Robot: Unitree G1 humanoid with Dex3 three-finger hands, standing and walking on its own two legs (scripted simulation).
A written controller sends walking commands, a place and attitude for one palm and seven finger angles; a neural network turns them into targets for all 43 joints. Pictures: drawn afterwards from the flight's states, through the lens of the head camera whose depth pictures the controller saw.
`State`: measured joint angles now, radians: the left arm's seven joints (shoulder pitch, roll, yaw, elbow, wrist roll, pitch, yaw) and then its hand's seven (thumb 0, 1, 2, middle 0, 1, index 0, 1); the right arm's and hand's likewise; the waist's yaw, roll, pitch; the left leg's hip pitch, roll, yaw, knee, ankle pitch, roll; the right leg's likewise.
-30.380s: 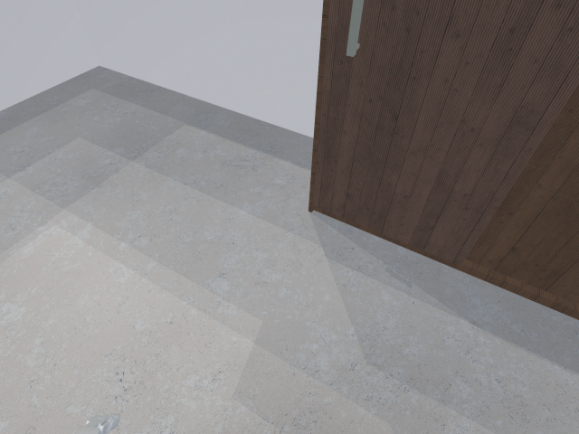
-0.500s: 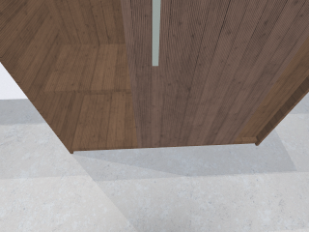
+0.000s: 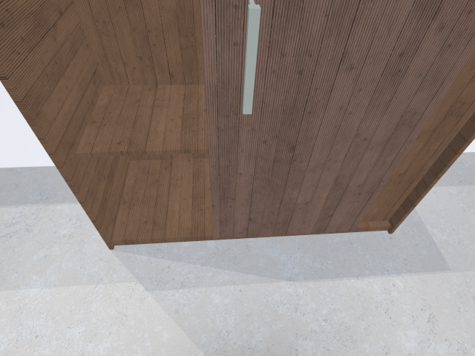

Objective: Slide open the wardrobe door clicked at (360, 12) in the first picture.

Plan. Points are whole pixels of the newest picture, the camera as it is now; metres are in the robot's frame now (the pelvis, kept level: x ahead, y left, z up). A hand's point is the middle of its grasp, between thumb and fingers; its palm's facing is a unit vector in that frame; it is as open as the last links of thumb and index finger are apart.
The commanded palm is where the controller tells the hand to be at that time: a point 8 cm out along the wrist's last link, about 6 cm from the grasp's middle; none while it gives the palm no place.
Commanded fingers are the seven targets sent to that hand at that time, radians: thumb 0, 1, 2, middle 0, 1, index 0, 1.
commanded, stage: let the arm hang, fingers relaxed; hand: left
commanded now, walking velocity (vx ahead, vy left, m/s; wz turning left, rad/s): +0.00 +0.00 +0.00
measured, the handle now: (249, 62) +0.70 +0.02 +0.15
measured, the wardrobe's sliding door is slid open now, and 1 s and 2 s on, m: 0.46 0.46 0.46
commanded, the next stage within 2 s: look to check the result in 0.04 s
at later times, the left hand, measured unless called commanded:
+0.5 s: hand out of the picture -0.02 +0.18 -0.19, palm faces +0.01 -0.99 -0.14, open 7.4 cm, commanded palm none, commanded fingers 0.00 0.90 0.90 -0.20 -0.30 -0.20 -0.30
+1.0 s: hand out of the picture -0.01 +0.18 -0.19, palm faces +0.00 -0.99 -0.16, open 7.3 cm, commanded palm none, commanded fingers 0.00 0.90 0.90 -0.20 -0.30 -0.20 -0.30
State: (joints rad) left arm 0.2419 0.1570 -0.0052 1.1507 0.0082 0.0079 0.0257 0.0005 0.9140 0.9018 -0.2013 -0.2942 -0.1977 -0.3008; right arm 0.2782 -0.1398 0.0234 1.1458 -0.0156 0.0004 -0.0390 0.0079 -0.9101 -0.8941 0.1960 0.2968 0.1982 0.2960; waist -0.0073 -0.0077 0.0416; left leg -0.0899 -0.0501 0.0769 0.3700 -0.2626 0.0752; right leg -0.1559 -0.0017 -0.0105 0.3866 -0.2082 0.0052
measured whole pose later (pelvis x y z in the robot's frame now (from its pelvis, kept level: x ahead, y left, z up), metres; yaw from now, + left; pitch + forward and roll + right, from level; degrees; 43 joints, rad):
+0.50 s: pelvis -0.01 +0.02 +0.00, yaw +0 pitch -1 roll +0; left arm 0.27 0.13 0.00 1.16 0.01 0.01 0.04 0.00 0.91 0.90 -0.20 -0.29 -0.20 -0.30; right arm 0.28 -0.12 0.01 1.14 -0.01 -0.01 -0.05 0.01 -0.91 -0.89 0.20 0.30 0.20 0.30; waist -0.01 -0.02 0.05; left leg -0.11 -0.09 0.09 0.38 -0.26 0.11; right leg -0.19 -0.04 0.01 0.43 -0.22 0.04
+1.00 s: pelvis +0.00 +0.02 +0.00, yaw +0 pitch -1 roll +0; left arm 0.25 0.14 0.00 1.16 0.01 0.01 0.04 0.00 0.92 0.90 -0.20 -0.29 -0.20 -0.30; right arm 0.27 -0.12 0.01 1.14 -0.01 -0.01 -0.05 0.01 -0.91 -0.89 0.20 0.30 0.20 0.30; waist -0.01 -0.02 0.06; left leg -0.11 -0.07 0.09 0.39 -0.27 0.10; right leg -0.18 -0.03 0.00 0.43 -0.23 0.03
